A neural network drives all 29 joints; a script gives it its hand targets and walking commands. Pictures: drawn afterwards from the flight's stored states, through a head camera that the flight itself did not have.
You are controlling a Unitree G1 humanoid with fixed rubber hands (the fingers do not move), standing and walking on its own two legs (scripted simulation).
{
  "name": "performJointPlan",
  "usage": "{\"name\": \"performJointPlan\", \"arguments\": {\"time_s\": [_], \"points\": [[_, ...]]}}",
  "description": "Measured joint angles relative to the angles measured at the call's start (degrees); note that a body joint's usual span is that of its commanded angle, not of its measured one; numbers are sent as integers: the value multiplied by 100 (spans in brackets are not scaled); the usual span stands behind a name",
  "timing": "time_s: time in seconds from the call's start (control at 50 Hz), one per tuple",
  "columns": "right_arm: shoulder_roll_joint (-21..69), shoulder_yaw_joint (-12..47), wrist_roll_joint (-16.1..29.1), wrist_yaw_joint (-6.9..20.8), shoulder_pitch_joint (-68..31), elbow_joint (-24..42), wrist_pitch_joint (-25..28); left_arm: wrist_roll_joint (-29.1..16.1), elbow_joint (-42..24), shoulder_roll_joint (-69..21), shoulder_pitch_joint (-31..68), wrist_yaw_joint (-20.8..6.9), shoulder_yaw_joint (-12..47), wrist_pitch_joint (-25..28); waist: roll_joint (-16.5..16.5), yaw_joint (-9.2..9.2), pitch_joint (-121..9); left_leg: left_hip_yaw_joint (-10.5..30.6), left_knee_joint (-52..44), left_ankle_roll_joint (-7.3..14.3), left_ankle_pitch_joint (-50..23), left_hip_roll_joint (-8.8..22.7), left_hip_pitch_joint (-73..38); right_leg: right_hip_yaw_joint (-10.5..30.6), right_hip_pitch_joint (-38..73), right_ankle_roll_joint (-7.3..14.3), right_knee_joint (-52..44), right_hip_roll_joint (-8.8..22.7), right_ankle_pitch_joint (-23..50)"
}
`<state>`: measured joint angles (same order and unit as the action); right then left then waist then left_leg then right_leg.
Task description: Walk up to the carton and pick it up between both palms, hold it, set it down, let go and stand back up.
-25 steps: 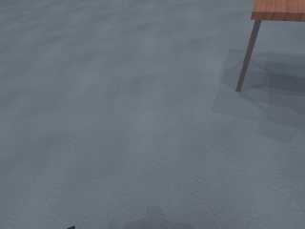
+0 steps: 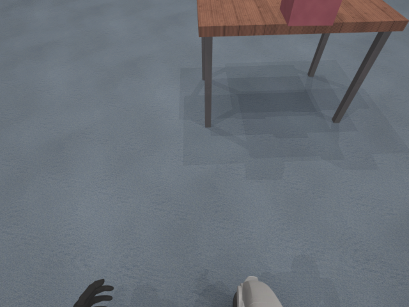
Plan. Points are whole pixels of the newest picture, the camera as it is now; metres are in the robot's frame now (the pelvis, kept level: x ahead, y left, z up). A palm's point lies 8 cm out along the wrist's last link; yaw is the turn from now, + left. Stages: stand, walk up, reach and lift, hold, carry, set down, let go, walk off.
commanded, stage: walk up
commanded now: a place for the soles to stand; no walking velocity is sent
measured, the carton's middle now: out of the picture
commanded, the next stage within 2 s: none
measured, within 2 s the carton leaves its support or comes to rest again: neither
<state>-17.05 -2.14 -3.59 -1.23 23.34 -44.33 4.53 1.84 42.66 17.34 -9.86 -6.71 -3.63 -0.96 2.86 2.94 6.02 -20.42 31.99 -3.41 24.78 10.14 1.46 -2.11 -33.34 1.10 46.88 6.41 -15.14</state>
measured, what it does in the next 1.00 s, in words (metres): walks ahead, turning right: right foot, then left foot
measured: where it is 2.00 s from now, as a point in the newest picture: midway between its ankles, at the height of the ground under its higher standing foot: (240, 184)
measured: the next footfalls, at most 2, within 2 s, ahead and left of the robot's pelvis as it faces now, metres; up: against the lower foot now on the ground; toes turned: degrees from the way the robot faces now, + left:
right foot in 0.06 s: +0.22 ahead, -0.14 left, +0.00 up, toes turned -8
left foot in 0.40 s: +0.39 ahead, +0.11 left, +0.00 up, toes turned -2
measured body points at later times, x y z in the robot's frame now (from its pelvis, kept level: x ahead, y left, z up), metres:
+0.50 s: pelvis +0.27 -0.01 -0.03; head +0.27 +0.00 +0.42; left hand +0.36 +0.25 -0.16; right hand +0.34 -0.28 -0.12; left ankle +0.35 +0.11 -0.72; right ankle +0.19 -0.12 -0.67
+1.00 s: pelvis +0.47 -0.10 -0.02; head +0.49 -0.13 +0.43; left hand +0.69 +0.09 -0.11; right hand +0.42 -0.37 -0.15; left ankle +0.51 +0.04 -0.65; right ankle +0.48 -0.22 -0.72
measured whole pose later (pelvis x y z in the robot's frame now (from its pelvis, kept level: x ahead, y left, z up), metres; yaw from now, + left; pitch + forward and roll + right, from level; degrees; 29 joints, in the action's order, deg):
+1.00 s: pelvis +0.47 -0.10 -0.02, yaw -23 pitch -4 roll -2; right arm -18.5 -1.8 -1.8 1.6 21.7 -38.0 -0.6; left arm 1.8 38.6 13.1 -13.8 0.3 -1.4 2.0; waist -5.5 1.2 7.8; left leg -0.9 72.4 0.1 25.7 7.7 27.8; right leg -3.2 -22.3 2.3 45.2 -1.1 -19.6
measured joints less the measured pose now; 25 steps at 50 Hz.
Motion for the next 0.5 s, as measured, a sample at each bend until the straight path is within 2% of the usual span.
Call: {"name": "performJointPlan", "arguments": {"time_s": [0.04,0.06,0.08,0.1,0.14,0.16,0.2,0.26,0.32,0.36,0.4,0.42,0.44,0.46,0.5], "points": [[-102,-17,38,-4,132,-17,-78,2,-79,-34,92,-4,2,110,-178,60,6,-122,208,30,321,221,-182,-134,241,160,-605,-109,226],[-140,-15,56,1,214,-24,-130,14,-122,-33,114,24,0,181,-262,68,-10,-127,521,125,530,381,-179,-179,385,223,-799,-214,450],[-175,-8,72,24,248,-44,-199,27,-140,-46,150,85,-12,254,-393,32,25,-45,1060,265,681,628,-87,-229,391,223,-640,-368,680],[-184,13,114,69,242,-38,-284,37,-173,-44,167,166,-12,299,-464,-4,70,299,1822,385,678,720,166,-238,331,205,-295,-487,498],[-223,67,200,194,175,97,-453,-42,-188,-87,158,328,30,279,-544,-57,120,1241,3349,459,501,395,885,-196,334,190,139,-613,-45],[-261,85,220,248,98,176,-495,-74,-166,-137,133,406,71,246,-629,-76,144,1555,3906,481,337,229,1236,-192,422,178,172,-677,-204],[-273,104,226,304,-123,330,-466,-61,-118,-211,27,541,142,214,-757,-110,189,1826,4421,499,77,20,1878,-173,641,162,77,-776,-310],[-170,133,214,351,-415,579,-328,14,-50,-279,-195,624,185,248,-834,-203,209,1898,4057,460,114,-100,2588,-129,999,186,-157,-875,-441],[-19,167,210,381,-585,786,-264,58,-8,-297,-457,626,208,304,-775,-359,119,1849,3043,411,184,-144,2960,-44,1304,164,-306,-893,-627],[78,175,205,390,-651,883,-224,74,25,-277,-622,600,213,306,-672,-473,36,1807,2227,415,-73,-192,3007,43,1468,105,-296,-859,-814],[147,165,183,393,-655,969,-144,54,75,-237,-800,549,213,269,-534,-555,-66,1743,1402,464,-664,-306,2825,172,1589,18,-108,-789,-1112],[185,153,154,381,-633,1005,-90,38,107,-200,-898,521,207,241,-408,-570,-121,1655,1305,453,-1059,-382,2711,283,1611,-4,110,-711,-1333],[229,145,110,353,-613,1034,-44,24,155,-169,-977,497,191,206,-252,-575,-174,1506,1479,402,-997,-439,2657,451,1539,53,475,-637,-1510],[246,151,69,311,-584,1053,-26,17,201,-166,-1038,478,184,148,-176,-552,-243,1394,1668,367,-754,-441,2612,589,1381,61,980,-662,-1641],[282,179,65,200,-545,979,-59,60,240,-134,-1069,449,200,14,-87,-462,-304,1231,1770,375,-329,-398,2367,618,984,-15,2093,-727,-1621]]}}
